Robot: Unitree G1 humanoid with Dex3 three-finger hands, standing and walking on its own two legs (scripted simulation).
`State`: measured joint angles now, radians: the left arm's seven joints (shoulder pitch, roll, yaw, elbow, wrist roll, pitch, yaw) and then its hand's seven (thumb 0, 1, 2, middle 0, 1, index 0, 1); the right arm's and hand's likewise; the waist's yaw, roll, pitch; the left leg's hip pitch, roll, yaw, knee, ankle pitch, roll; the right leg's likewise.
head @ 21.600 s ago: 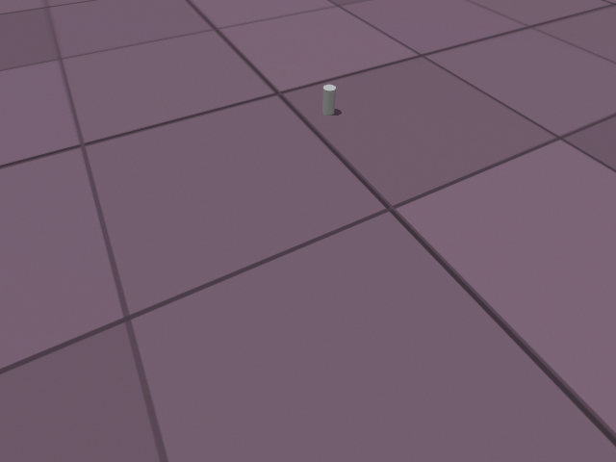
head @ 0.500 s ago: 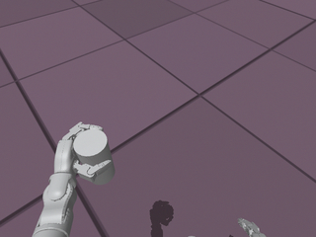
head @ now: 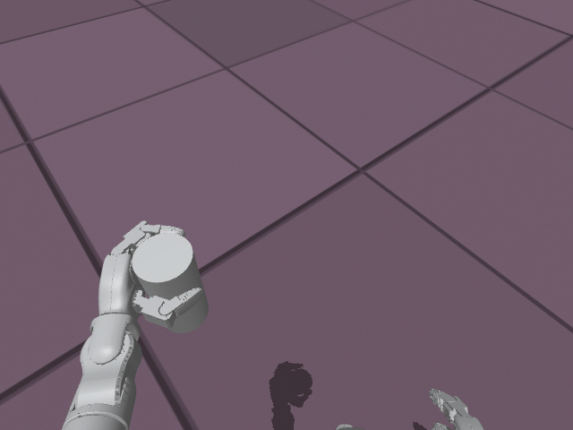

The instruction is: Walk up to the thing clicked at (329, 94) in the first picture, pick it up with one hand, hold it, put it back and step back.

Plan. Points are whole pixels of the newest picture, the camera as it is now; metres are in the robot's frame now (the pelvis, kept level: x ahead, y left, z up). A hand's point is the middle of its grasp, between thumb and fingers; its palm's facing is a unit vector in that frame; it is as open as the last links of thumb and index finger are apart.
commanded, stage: crouch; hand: left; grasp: from the side
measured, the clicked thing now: (175, 286) +0.33 +0.17 +0.00
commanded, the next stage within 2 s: lower in 1.76 s
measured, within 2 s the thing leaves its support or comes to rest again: neither
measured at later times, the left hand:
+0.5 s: hand (194, 315) +0.36 +0.18 -0.19, palm faces +0.07 -1.00 -0.04, open 10.5 cm
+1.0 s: hand (201, 338) +0.39 +0.20 -0.40, palm faces +0.17 -0.98 -0.04, open 10.4 cm
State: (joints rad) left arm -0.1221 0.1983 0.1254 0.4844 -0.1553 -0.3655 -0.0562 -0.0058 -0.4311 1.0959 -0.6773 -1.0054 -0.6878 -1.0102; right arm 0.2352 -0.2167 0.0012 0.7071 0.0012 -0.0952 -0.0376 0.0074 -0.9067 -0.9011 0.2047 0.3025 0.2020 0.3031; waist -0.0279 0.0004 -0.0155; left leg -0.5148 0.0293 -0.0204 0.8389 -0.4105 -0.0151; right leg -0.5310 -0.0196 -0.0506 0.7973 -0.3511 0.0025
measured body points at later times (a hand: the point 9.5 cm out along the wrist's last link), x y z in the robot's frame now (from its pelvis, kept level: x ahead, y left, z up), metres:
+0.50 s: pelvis -0.03 +0.00 -0.16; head +0.12 +0.03 +0.27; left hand +0.35 +0.23 -0.18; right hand +0.09 -0.27 -0.27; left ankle +0.01 +0.13 -0.70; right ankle +0.03 -0.12 -0.70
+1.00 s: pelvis -0.07 +0.00 -0.33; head +0.14 +0.04 +0.06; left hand +0.37 +0.25 -0.39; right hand +0.01 -0.27 -0.46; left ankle +0.01 +0.13 -0.70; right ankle +0.03 -0.12 -0.70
